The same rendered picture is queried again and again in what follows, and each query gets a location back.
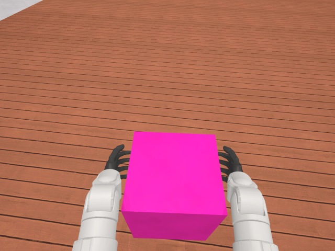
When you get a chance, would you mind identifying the carton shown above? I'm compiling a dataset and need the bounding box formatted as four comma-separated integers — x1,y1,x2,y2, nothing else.
121,131,227,241

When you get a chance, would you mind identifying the right robot forearm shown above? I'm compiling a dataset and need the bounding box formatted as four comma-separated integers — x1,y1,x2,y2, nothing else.
227,172,279,251

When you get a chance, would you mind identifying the robot left hand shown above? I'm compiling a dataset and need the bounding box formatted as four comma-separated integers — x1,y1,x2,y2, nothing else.
104,144,131,179

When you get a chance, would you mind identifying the left robot forearm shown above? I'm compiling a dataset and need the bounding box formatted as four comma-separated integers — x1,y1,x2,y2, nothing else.
72,169,121,251

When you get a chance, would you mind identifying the robot right hand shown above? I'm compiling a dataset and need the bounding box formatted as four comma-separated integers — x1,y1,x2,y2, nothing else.
218,146,243,183

